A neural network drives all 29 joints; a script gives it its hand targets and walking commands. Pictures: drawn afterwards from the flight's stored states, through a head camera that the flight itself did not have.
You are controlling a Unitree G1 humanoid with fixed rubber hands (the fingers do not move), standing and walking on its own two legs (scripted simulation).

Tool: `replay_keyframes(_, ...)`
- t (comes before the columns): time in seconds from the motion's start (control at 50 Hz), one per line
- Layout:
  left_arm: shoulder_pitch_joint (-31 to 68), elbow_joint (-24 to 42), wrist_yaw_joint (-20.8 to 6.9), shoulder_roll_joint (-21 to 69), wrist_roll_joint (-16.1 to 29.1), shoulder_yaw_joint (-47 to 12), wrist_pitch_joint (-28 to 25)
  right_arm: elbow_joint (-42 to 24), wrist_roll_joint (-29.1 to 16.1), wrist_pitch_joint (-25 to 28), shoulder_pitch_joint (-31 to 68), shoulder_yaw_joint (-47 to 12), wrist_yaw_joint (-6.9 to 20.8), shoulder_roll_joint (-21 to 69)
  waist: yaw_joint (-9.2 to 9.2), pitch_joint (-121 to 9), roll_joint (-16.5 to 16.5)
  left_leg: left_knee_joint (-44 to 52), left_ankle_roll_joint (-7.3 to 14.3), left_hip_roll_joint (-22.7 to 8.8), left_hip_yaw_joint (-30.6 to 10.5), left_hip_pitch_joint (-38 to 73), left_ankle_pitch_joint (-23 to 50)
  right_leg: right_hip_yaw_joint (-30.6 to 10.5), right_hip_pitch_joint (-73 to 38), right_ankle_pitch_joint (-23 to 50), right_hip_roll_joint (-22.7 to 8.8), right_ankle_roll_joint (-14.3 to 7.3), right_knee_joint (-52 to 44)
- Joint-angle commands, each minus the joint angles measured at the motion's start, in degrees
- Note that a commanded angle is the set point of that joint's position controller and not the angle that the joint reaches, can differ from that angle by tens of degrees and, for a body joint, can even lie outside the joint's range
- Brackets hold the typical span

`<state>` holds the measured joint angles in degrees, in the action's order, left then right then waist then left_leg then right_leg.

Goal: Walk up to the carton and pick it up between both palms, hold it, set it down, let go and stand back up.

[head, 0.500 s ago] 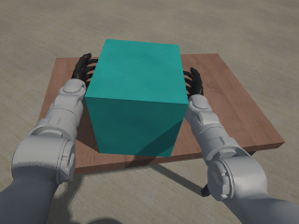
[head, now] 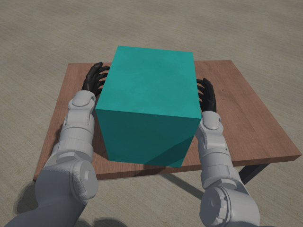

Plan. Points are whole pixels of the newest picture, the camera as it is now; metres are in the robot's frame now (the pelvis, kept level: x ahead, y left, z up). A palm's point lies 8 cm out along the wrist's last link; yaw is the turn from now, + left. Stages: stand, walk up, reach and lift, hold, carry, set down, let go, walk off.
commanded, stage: reach and lift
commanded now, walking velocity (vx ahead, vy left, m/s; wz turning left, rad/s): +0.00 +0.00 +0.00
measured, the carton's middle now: (149, 107) +0.44 -0.03 +0.07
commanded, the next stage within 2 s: none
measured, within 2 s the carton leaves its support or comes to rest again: leaves its support in 1.12 s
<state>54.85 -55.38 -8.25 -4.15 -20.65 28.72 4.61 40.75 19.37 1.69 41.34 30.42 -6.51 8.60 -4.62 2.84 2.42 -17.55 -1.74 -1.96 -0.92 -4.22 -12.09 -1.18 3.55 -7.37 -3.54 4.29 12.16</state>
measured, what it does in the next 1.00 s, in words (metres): stands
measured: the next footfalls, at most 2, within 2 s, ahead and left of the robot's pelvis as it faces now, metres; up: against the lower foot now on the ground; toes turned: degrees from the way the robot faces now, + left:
none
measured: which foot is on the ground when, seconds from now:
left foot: down 0.00-1.00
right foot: down 0.00-1.00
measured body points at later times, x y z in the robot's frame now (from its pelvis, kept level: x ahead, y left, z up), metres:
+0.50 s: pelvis +0.01 +0.00 +0.00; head +0.04 +0.03 +0.45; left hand +0.46 +0.13 +0.14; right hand +0.40 -0.18 +0.11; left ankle -0.03 +0.13 -0.75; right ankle -0.01 -0.17 -0.75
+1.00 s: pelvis -0.01 -0.01 +0.00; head +0.02 +0.03 +0.45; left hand +0.44 +0.12 +0.14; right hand +0.38 -0.19 +0.12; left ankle -0.03 +0.13 -0.75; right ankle -0.01 -0.17 -0.75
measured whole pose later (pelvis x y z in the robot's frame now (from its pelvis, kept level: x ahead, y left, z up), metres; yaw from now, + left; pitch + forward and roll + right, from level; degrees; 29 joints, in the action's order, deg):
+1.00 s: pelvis -0.01 -0.01 +0.00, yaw +1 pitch -1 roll -1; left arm 49.5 -42.6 -4.9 -1.9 -19.3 20.4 11.2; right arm 45.4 9.3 10.1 38.3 21.1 -9.0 3.3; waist -4.9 3.5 3.9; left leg -17.0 -2.0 -2.4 -1.9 -5.3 -10.8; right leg 0.9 3.7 -5.9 -3.3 3.8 10.7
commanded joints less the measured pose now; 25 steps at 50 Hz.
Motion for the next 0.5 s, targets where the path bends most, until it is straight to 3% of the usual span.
replay_keyframes(0.0,21.64,1.13,-7.56,26.95,-0.67,-12.09,0.82,-0.09,-0.49,3.3,26.88,-18.04,7.09,23.72,-0.76,-19.33,-4.82,-0.6,-3.88,4.39,9.65,2.31,24.66,8.1,-13.26,23.69,6.09,-0.18,4.58)
replay_keyframes(0.08,17.9,3.38,-7.41,28.53,-1.37,-13.18,2.82,-0.74,-1.43,4.36,25.86,-19.47,6.69,22.67,-0.76,-19.39,-5.78,-1.18,-4.04,4.13,9.1,5.07,27.33,8.87,-11.52,21.93,6.8,-0.25,3.79)
replay_keyframes(0.1,17.78,4.57,-7.04,30.33,-0.77,-13.95,3.12,-1.87,-1.91,5.17,26.01,-20.59,6.49,22.73,-1.1,-21.62,-4.91,-2.17,-4.27,4.0,9.13,5.95,30.04,8.84,-12.21,24.69,6.83,-0.57,3.98)
replay_keyframes(0.12,16.05,1.46,-7.28,28.75,-1.87,-12.08,4.04,0.46,-1.7,4.41,25.08,-20.13,6.53,21.8,-1.11,-16.2,-3.65,-1.33,-3.52,4.06,8.98,3.7,26.92,8.92,-12.52,23.72,6.61,-0.18,3.47)
replay_keyframes(0.14,17.1,5.95,-7.14,29.24,-0.91,-13.15,3.65,-4.08,-2.22,5.17,25.83,-22.04,6.25,23.6,-0.52,-20.82,-2.78,-1.23,-3.27,4.77,9.74,3.05,27.45,8.61,-15.61,27.98,6.24,0.0,4.87)
replay_keyframes(0.16,15.98,4.71,-7.21,28.27,-1.37,-12.63,4.15,-2.28,-1.89,5.07,24.28,-21.08,6.02,22.4,-1.26,-18.35,-2.19,-1.0,-3.1,4.61,9.33,1.15,25.41,8.98,-16.03,27.71,5.87,0.11,4.89)
replay_keyframes(0.18,16.64,6.71,-7.29,28.98,-1.31,-14.04,4.12,-2.43,-2.04,5.36,24.58,-21.49,5.56,23.19,-1.8,-19.96,-2.63,-0.96,-3.14,4.79,9.55,2.59,26.34,8.76,-16.08,29.2,6.07,0.36,5.26)
replay_keyframes(0.2,16.79,6.8,-7.13,29.45,-1.41,-13.9,3.98,-3.43,-2.32,6.03,25.06,-22.59,5.3,24.12,-0.32,-21.25,-3.71,-1.23,-3.01,4.96,9.41,2.29,26.44,8.49,-15.77,29.92,6.06,0.48,5.37)
replay_keyframes(0.24,14.03,6.62,-7.34,29.74,-1.82,-14.12,4.76,-3.11,-3.14,6.45,23.82,-23.44,5.24,22.76,-0.84,-18.5,-3.22,-1.95,-2.97,4.77,8.94,2.22,29.13,8.59,-15.68,31.51,5.91,0.55,5.56)
replay_keyframes(0.26,15.68,7.96,-7.15,30.43,-0.89,-15.17,4.86,-4.05,-3.61,6.62,25.86,-23.53,5.2,22.77,-1.64,-20.38,-3.17,-1.86,-3.14,4.53,8.38,2.93,29.09,9.04,-15.22,30.35,6.49,0.32,5.44)
replay_keyframes(0.34,13.86,7.53,-7.23,28.04,-2.39,-13.31,6.18,-2.64,-3.96,5.96,22.88,-23.01,4.71,21.82,-0.98,-15.87,-2.74,-0.6,-2.44,4.62,9.14,1.86,25.88,9.08,-15.33,26.67,5.82,0.78,4.6)
replay_keyframes(0.38,13.37,7.66,-7.36,28.13,-2.19,-14.36,6.22,-1.4,-3.79,6.22,21.97,-22.8,4.48,21.17,-1.69,-15.51,-2.26,-0.47,-2.68,4.46,9.46,3.24,24.98,9.21,-13.73,23.92,6.25,0.53,3.66)
replay_keyframes(0.4,15.15,10.36,-7.07,29.87,-1.4,-16.25,5.89,-3.61,-3.8,7.02,22.9,-23.06,4.39,21.02,-2.28,-19.04,-3.94,-1.71,-2.96,4.24,8.95,4.88,27.7,9.39,-13.27,25.51,6.18,0.2,4.21)
replay_keyframes(0.42,14.15,8.44,-7.02,29.71,-1.69,-16.1,6.07,-2.91,-4.37,7.46,24.01,-23.58,4.22,21.02,-1.31,-18.68,-4.32,-1.64,-2.88,4.25,8.49,4.26,28.23,9.48,-12.86,26.0,6.39,0.46,4.38)
replay_keyframes(0.44,15.34,9.82,-6.71,30.93,-0.69,-16.91,5.6,-4.74,-4.48,8.35,25.82,-24.55,4.3,21.1,-2.12,-20.34,-3.13,-2.23,-3.01,4.15,8.72,4.24,29.49,9.78,-13.46,27.43,6.74,0.29,4.76)
replay_keyframes(0.48,14.85,9.82,-6.35,30.63,-1.42,-16.34,5.34,-3.91,-4.93,9.67,25.4,-24.11,4.31,21.05,-1.47,-19.39,-3.69,-2.12,-2.92,3.99,8.72,5.1,29.75,9.84,-13.54,27.16,6.69,0.15,3.92)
